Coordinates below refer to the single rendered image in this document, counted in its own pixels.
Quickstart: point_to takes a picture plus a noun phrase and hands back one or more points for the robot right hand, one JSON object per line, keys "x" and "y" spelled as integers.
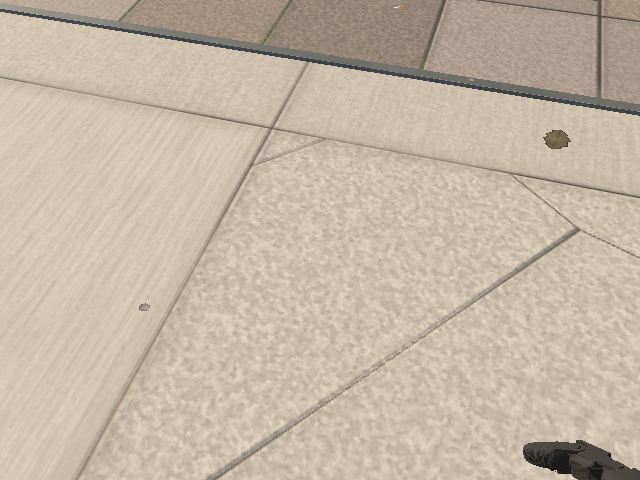
{"x": 581, "y": 459}

